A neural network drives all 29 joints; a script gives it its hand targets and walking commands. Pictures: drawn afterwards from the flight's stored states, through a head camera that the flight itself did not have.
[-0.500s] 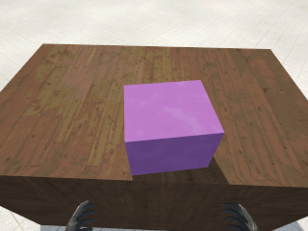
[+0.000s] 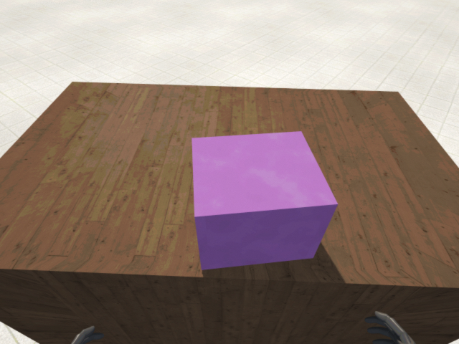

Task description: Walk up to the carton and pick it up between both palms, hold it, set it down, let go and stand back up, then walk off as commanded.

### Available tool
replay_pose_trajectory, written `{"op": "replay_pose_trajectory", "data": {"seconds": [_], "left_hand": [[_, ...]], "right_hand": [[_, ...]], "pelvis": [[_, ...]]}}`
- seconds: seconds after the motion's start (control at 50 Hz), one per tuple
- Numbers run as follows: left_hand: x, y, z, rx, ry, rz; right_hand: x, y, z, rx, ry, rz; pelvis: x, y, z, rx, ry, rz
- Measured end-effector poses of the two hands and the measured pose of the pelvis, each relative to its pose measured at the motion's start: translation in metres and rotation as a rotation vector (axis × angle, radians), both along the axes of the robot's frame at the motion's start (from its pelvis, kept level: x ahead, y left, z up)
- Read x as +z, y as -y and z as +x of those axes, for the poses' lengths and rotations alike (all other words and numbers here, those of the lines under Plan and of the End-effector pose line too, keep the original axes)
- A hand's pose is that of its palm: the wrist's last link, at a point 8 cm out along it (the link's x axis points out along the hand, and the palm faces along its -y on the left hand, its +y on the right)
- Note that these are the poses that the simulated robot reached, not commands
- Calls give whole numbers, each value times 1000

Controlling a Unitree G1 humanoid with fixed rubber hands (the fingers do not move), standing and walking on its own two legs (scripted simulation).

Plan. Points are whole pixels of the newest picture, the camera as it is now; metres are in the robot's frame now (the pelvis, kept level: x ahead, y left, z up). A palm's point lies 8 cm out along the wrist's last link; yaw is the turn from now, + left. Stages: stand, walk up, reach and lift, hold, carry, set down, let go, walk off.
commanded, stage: stand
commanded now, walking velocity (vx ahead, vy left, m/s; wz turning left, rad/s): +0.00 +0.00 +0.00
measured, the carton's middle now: (252, 198) +0.41 -0.01 +0.03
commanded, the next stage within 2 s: none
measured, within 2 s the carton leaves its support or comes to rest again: neither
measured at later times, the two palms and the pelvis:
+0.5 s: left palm out of the picture +0.08 +0.31 -0.10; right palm out of the picture +0.16 -0.27 -0.07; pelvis +0.00 +0.00 +0.00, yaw +0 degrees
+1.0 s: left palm out of the picture +0.06 +0.31 -0.10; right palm out of the picture +0.14 -0.28 -0.08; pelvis -0.01 +0.00 +0.00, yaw +0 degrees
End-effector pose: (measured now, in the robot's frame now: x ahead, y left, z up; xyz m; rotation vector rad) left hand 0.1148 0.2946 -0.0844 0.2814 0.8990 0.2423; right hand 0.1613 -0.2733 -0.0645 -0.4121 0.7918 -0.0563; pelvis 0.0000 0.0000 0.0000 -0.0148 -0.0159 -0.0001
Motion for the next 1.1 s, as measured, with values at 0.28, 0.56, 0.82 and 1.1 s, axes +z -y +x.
{"op": "replay_pose_trajectory", "data": {"seconds": [0.28, 0.56, 0.82, 1.1], "left_hand": [[-14, -8, -27, 28, -104, -4], [-14, -11, -40, 46, -149, 9], [-16, -12, -47, 52, -168, 8], [-17, -11, -61, 58, -179, 4]], "right_hand": [[-3, -1, -1, -9, -17, 4], [-10, -1, -3, -17, -24, 25], [-14, 3, -11, -31, -50, 19], [-15, 6, -25, -44, -61, 15]], "pelvis": [[0, -1, 0, 0, 0, -2], [0, -1, 0, 0, 0, -2], [0, -1, -2, 0, 3, -2], [0, -1, -11, 0, 15, -2]]}}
